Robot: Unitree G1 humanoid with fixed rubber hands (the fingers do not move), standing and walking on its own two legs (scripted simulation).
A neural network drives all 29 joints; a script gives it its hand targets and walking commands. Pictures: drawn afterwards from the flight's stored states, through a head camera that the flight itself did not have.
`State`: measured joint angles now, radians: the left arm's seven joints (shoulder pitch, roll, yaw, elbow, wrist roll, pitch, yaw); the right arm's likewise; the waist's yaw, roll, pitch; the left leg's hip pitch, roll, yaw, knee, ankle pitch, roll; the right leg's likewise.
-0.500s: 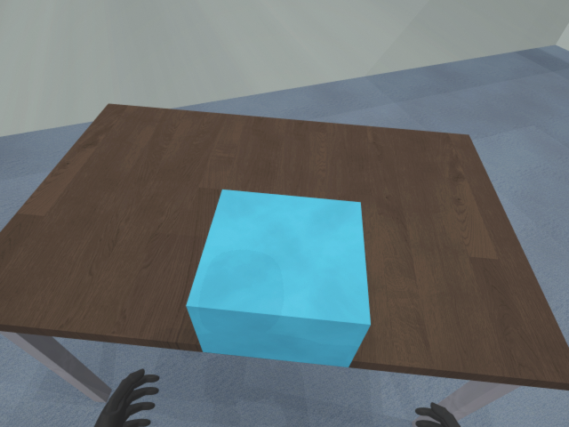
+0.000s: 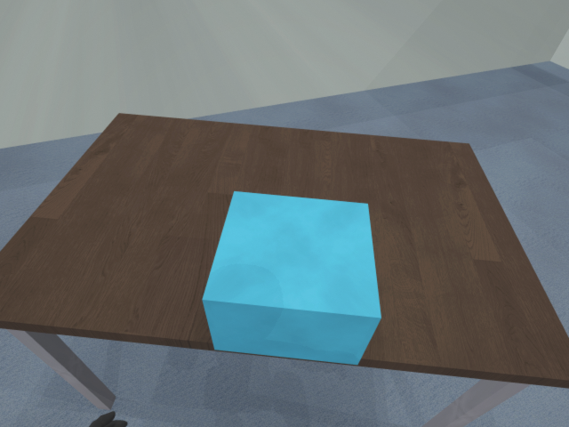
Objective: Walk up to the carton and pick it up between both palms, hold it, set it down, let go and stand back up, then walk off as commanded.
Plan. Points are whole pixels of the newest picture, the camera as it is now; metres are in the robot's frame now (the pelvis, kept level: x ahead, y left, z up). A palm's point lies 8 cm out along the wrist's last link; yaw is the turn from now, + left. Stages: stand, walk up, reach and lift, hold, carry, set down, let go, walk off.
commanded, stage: stand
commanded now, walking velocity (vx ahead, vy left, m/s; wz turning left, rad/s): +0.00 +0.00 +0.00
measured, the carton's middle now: (293, 274) +0.40 +0.01 -0.03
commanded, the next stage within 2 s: walk off in 1.34 s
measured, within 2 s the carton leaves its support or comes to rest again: neither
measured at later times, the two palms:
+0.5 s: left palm out of the picture +0.07 +0.29 -0.10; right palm out of the picture +0.07 -0.30 -0.10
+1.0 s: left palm out of the picture +0.06 +0.29 -0.10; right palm out of the picture +0.05 -0.30 -0.10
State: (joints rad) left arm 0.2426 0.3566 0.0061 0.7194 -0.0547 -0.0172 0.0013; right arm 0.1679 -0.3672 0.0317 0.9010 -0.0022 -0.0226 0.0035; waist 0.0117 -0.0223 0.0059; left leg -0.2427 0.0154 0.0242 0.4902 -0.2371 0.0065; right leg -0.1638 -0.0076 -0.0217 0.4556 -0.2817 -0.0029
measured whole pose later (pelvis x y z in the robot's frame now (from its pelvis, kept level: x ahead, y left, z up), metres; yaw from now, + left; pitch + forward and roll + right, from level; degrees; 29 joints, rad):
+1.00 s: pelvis -0.02 +0.00 +0.00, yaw +0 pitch -1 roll -1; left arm 0.24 0.36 0.01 0.86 -0.05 -0.03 0.00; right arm 0.17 -0.37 0.03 1.02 0.00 -0.02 0.00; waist 0.00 -0.01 0.01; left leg -0.24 0.01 0.02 0.43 -0.17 0.01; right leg -0.16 -0.01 -0.02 0.41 -0.22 0.00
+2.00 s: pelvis -0.09 -0.01 -0.03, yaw -2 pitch -4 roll +1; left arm 0.19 0.39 0.06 0.88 -0.05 0.07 0.00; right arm 0.14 -0.43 0.03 0.73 0.00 0.05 0.00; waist 0.00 0.01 0.20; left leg -0.42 0.03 0.05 0.68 -0.20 0.02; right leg -0.31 0.06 0.04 0.91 -0.53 0.00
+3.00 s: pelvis -0.27 -0.03 -0.02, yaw -2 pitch -4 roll +2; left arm 0.18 0.41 0.09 0.77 -0.05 0.04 -0.02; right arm 0.20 -0.48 0.03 0.79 -0.01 0.02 -0.03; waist 0.00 0.01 0.21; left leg -0.46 -0.11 -0.15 1.09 -0.49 0.00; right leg -0.35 0.03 0.09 0.71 -0.31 -0.03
